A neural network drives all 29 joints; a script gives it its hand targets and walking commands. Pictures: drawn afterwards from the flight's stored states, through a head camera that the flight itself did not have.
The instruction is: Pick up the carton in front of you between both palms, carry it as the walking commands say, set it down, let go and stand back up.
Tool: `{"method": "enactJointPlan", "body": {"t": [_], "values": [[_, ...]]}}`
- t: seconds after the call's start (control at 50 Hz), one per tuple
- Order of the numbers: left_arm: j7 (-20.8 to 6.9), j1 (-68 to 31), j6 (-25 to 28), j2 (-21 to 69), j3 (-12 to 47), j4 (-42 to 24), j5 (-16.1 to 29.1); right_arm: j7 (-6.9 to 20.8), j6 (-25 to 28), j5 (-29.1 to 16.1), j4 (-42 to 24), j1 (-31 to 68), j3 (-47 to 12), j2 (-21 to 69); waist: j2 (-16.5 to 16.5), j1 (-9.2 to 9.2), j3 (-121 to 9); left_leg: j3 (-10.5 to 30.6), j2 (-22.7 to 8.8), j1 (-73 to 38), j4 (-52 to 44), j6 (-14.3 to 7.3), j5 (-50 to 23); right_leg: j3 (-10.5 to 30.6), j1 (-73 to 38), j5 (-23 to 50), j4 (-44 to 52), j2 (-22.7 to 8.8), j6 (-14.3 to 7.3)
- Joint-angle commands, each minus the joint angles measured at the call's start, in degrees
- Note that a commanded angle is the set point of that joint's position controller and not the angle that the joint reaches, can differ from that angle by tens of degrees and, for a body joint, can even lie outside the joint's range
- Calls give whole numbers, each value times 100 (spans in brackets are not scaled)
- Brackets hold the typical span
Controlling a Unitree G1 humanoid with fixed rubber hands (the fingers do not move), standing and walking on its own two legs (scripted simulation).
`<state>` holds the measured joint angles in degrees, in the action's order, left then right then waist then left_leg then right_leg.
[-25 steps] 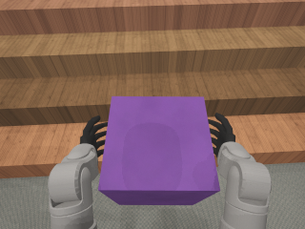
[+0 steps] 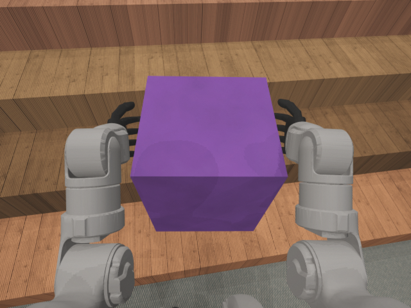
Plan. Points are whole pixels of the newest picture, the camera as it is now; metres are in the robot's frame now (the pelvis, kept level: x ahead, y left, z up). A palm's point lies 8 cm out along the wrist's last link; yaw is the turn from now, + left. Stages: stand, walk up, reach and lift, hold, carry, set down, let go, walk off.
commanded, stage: carry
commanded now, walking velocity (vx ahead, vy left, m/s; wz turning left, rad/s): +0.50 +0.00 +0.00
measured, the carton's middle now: (206, 161) +0.39 -0.02 +0.05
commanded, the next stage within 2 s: none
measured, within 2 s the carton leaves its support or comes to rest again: neither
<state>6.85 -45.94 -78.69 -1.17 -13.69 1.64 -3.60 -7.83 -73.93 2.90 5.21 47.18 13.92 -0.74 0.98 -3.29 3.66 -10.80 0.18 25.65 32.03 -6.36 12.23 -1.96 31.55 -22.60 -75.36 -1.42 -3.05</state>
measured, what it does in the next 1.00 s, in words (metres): climbs: right foot 0.18 m higher, then left foot 0.18 m higher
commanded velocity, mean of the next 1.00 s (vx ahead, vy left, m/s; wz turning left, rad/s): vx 0.50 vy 0.00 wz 0.00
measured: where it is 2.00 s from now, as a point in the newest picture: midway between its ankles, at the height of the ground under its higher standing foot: outside the picture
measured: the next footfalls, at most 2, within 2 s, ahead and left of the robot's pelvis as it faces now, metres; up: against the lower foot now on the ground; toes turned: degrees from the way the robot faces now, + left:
right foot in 0.38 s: +0.51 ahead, -0.14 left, +0.18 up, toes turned +0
left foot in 0.88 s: +0.81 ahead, -0.05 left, +0.36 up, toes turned +7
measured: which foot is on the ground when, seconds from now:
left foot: down 0.00-0.38, up 0.40-0.86, down 0.88-1.00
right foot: up 0.00-0.36, down 0.38-0.88, up 0.90-1.00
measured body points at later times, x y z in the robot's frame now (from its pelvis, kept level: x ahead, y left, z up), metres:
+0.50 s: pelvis +0.36 -0.09 +0.09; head +0.49 -0.07 +0.52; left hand +0.73 +0.10 +0.17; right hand +0.79 -0.19 +0.18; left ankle +0.21 +0.07 -0.42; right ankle +0.47 -0.14 -0.55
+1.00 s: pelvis +0.70 -0.10 +0.30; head +0.70 -0.15 +0.75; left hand +1.11 -0.03 +0.48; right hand +1.05 -0.33 +0.46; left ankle +0.78 -0.05 -0.37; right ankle +0.60 -0.20 -0.18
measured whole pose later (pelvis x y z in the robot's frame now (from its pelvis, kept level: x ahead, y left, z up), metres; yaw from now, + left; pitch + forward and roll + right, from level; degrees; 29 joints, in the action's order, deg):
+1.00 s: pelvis +0.70 -0.10 +0.30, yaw +2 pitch +0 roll +7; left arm 3.5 -50.8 -79.8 -1.8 -22.4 10.9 -6.8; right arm -13.4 -77.9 -1.4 13.2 52.3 8.3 -2.6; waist 0.7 -13.5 -0.7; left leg -15.2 7.9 32.3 51.2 -9.7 20.5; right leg 8.8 36.7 -8.3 -111.1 5.4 -4.7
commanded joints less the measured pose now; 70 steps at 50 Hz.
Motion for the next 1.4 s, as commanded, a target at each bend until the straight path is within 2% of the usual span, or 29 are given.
{"method": "enactJointPlan", "body": {"t": [0.0, 0.14, 0.24, 0.3, 0.32, 0.34, 0.36, 0.38, 0.4, 0.42, 0.46, 0.54, 0.62, 0.72, 0.76, 0.8, 0.86, 0.88, 0.9, 0.92, 1.0, 1.08, 1.16, 1.24, 1.26, 1.32, 1.34, 1.36, 1.38], "values": [[-927, -4739, 525, 6072, 3407, -922, 2324, 1449, 46, -3013, -1043, 4713, -3554, 6611, -511, -8, -3585, 2285, -1735, -3743, -764, -662, -2459, 152, 1488, 185, -386, -165, 10], [-810, -4179, 676, 5714, 3559, -1227, 1851, 1334, 152, -2619, -1456, 4131, -3751, 6160, -931, -302, -3674, 2088, -1707, -5333, -365, -922, -3607, -151, 3859, -59, -1368, -289, -49], [-865, -4054, 570, 5421, 3728, -1378, 1786, 1335, 67, -2587, -1730, 3942, -4107, 5822, -235, -828, -2239, 2543, -2101, -6861, -968, -979, -3827, 67, 7465, -2918, -4864, -163, -447], [-808, -3438, 518, 4998, 3538, -1267, 1551, 1446, -22, -2959, -1728, 3801, -4023, 5729, 25, -74, -2101, 941, -1297, -4035, -2066, -241, -5105, -782, 3434, -1764, -227, -389, -453], [-796, -3513, 500, 4918, 3527, -1268, 1451, 1495, -79, -2973, -1688, 3631, -4038, 5732, -616, 156, -3025, 557, -884, -2260, -1773, -382, -8948, -1684, 120, -196, 281, 570, -545], [-813, -3487, 466, 5069, 3617, -1333, 1552, 1525, -81, -3005, -1872, 3975, -4022, 5779, -2069, 1078, -3931, 403, -1079, -1723, -312, -304, -10644, -1516, -2090, 1165, 650, 781, -557], [-832, -3734, 521, 5373, 3731, -1556, 1679, 1566, -86, -2932, -1927, 4133, -4107, 5952, -1758, 2073, -4593, 439, -1035, -1737, 1933, -21, -10529, -1130, -3207, 1387, 1905, 1032, -501], [-881, -3880, 600, 5573, 3912, -1715, 1858, 1593, -33, -2801, -2064, 4212, -4166, 6082, -338, 2120, -4608, 752, -51, -632, 4666, 491, -3380, 1115, -3881, 2599, 3941, 432, -913], [-948, -3738, 661, 5734, 4235, -1636, 2154, 1550, -16, -2560, -1723, 3745, -3946, 5980, 2037, 1393, -5887, 2222, 1306, 310, 7444, 783, 471, 4614, -4967, 6951, 4535, -1444, -1597], [-1041, -3599, 645, 6065, 4357, -1777, 2455, 1474, 15, -2265, -1468, 3243, -3746, 5669, 1123, 1231, -6427, 3024, 1197, 251, 8318, 553, 226, 4263, -5183, 6924, 3870, -1438, -1719], [-1242, -4488, 779, 6489, 4589, -2273, 2948, 1349, 157, -1834, -1652, 3326, -3532, 5671, 142, 877, -5300, 2245, 607, 915, 8041, 471, -83, 3727, -4221, 4173, 3942, -1231, -1403], [-1423, -4742, 886, 6748, 4795, -2015, 3364, 1207, 305, -1306, -1424, 3160, -3333, 5435, 6, 754, -3912, 1626, 162, 2517, 7459, 155, 109, 2509, -4078, 3128, 4569, -902, -1019], [-1547, -4293, 812, 6550, 4549, -1233, 3098, 1230, 372, -1149, -568, 2533, -3539, 5589, -4, 1122, -3447, 578, 120, 4257, 7735, 69, 1106, 1987, -5410, 6393, 4773, -1185, -1091], [-1788, -4421, 533, 5965, 3676, -377, 3007, 1014, 185, -1045, -78, 3022, -3262, 5075, 332, 798, -2374, 25, -85, 5750, 8531, -384, 1809, 1413, -4796, 3629, 5482, -776, -753], [-1806, -4638, 356, 5706, 3324, -50, 2990, 902, -16, -1210, -128, 3678, -3239, 4985, 572, 557, -1599, -420, -108, 3634, 6143, -255, 1746, 516, -2679, 5195, 6852, -550, -760], [-1700, -4728, 163, 5387, 2945, 123, 2817, 864, -262, -1646, 7, 3926, -3327, 5097, 1266, 65, -2531, -994, 588, 403, 4695, -347, 235, -462, -1486, 10537, 6058, -601, -635], [-1530, -4757, -6, 5204, 2597, 102, 2343, 968, -425, -2545, -512, 4771, -3569, 5721, 1320, -1007, -3845, -508, 1062, -1624, 2049, -438, 102, -715, -2466, 12686, 2419, -848, -130], [-1466, -4853, -36, 5108, 2437, 222, 2120, 1056, -434, -2743, -463, 4898, -3616, 5970, -210, -1171, -3950, 1449, 187, -2555, 106, -1085, -1972, -285, -1540, 6636, -1134, -32, 184], [-1423, -4427, -67, 5150, 2325, 520, 1995, 1141, -355, -2947, 28, 4343, -3491, 6046, -1763, -984, -4736, 5585, -1491, -3264, -1083, -2680, -4121, 858, 569, 993, -4726, 1522, 708], [-1355, -4317, -1, 4926, 1972, 612, 1724, 1234, -323, -3290, -64, 4877, -3633, 6518, -293, -705, -4877, 5996, -1712, -3458, -849, -2601, -2211, 1916, 1247, 821, -5859, 1029, 330], [-1093, -4964, 274, 4188, 1175, 553, 945, 1542, -69, -4112, -348, 6885, -3827, 7291, 1432, 238, -2557, 3703, -1299, -956, -1065, -781, 1455, 1063, 1662, 1205, -3604, 28, -486], [-972, -4567, 184, 4163, 1189, 1055, 788, 1494, -195, -3747, 615, 6266, -2929, 7008, 117, -190, -2620, 2667, -1385, -1922, -1390, -1015, -1343, 45, 2357, 928, -2753, -181, -473], [-1001, -4423, 10, 4865, 1424, 1858, 952, 1624, -303, -2829, 1711, 4994, -2055, 6885, -703, -769, -2565, 3188, -1953, -5243, -1315, -1270, -1529, 257, 6152, -1071, -4572, -392, -584], [-894, -4829, 56, 5522, 1796, 1698, 1370, 1766, -261, -2605, 1383, 5146, -1699, 6619, -747, -288, -1893, 1763, -1306, -4002, -2366, -633, -412, -527, 5341, -1460, -2389, -659, -373], [-876, -4868, 60, 5671, 1963, 1633, 1512, 1751, -274, -2559, 1288, 5159, -1675, 6601, -1133, -16, -1677, 927, -1030, -1824, -3280, -473, -1030, -773, 2687, -1010, -500, -607, -492], [-888, -5344, 98, 6374, 2435, 1039, 2229, 1651, -310, -2257, 912, 4998, -1740, 6241, -2801, 1265, -3399, -195, -1176, -1441, -817, -324, -9038, -1563, -1173, 721, 363, 529, -617], [-906, -5554, 157, 6609, 2606, 726, 2458, 1586, -310, -2168, 687, 5024, -1791, 6193, -2358, 1686, -3970, -63, -911, -1789, 1015, -85, -8836, -1275, -1891, 710, 2055, 870, -505], [-934, -5736, 231, 6704, 2856, 361, 2688, 1491, -272, -1947, 512, 4828, -1842, 6070, -1251, 1610, -4262, 447, -490, -776, 2944, 314, -5848, 1091, -2943, 520, 4112, 254, -636], [-1003, -5978, 360, 6838, 3205, 41, 2905, 1413, -230, -1704, 281, 4672, -1827, 5965, 1520, 1298, -4919, 1203, 793, 681, 5987, 752, -419, 4878, -3635, 2958, 5367, -1499, -1619]]}}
